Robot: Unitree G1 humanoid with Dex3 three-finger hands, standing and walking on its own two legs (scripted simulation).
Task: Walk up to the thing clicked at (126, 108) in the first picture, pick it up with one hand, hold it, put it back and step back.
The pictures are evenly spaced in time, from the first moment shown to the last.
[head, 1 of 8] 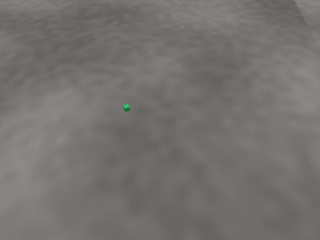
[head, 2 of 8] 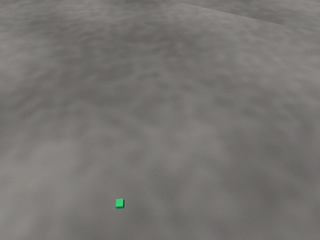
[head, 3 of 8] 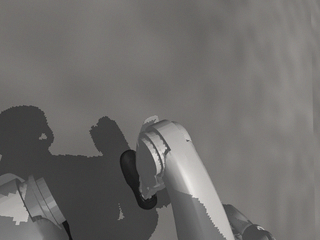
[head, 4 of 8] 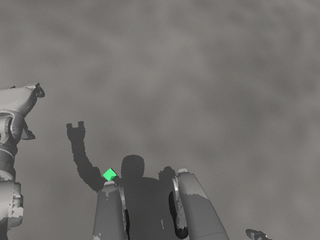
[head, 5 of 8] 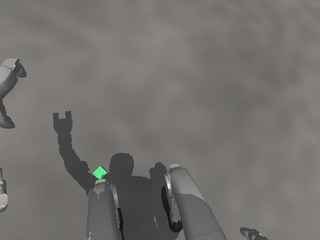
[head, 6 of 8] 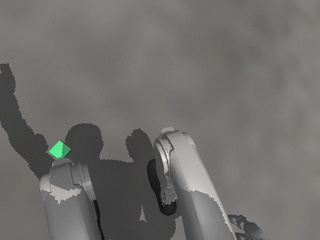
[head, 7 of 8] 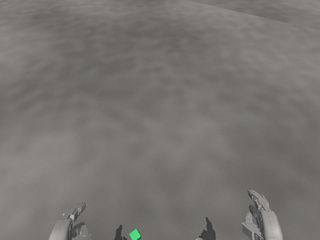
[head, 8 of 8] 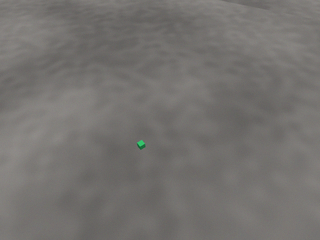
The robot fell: no
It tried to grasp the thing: yes
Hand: left
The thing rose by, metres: 0.58
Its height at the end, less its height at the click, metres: +0.00
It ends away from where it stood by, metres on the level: 0.23
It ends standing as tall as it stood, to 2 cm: yes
